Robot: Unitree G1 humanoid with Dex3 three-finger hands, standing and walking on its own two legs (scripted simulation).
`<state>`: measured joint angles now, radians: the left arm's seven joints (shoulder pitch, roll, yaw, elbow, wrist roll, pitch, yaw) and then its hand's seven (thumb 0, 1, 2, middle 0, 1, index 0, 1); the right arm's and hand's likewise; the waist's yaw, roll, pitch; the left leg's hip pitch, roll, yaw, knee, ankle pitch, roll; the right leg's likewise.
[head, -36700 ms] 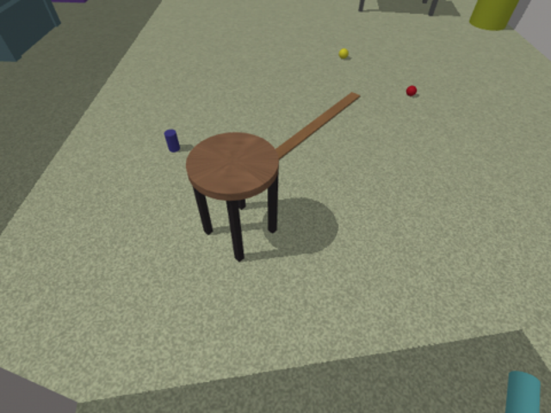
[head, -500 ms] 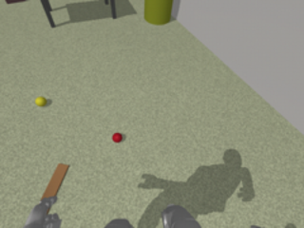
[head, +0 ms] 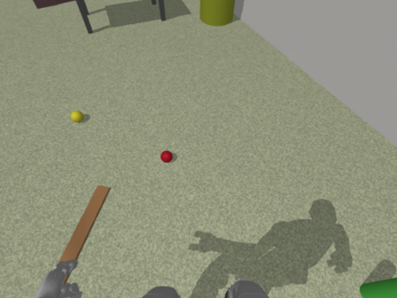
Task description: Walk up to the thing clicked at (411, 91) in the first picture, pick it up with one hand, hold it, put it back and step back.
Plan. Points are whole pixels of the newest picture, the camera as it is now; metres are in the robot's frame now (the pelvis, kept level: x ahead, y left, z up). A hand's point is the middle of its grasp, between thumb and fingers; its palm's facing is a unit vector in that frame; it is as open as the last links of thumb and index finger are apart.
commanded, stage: step back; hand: left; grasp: from above
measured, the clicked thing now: (166, 156) +0.87 +0.23 -0.72
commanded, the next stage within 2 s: stand in 1.54 s
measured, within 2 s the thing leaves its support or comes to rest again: neither
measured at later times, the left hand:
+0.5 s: hand out of the picture -0.11 +0.24 -0.13, palm faces -0.06 -0.91 -0.40, open 7.4 cm
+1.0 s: hand out of the picture -0.12 +0.23 -0.13, palm faces +0.02 -0.92 -0.39, open 7.4 cm
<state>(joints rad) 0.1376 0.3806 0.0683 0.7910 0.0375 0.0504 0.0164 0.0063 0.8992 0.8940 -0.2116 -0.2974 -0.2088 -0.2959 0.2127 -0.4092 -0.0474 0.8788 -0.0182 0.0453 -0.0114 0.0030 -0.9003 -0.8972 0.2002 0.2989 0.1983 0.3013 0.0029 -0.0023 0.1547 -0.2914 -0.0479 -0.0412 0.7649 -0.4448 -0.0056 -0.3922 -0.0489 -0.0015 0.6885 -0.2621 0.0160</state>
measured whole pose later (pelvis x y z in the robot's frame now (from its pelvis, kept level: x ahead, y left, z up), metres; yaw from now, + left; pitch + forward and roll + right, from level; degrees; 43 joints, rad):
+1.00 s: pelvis -0.19 -0.04 +0.01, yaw +1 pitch -3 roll -1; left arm 0.21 0.38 0.07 0.98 0.03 -0.03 -0.01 0.01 0.90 0.89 -0.21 -0.30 -0.20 -0.30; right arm 0.22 -0.37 -0.04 0.98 -0.03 0.00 0.02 0.00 -0.90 -0.90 0.20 0.30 0.20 0.30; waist 0.00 0.03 0.05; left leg -0.27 0.02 -0.06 0.69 -0.39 0.01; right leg -0.25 0.02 -0.04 0.59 -0.28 -0.02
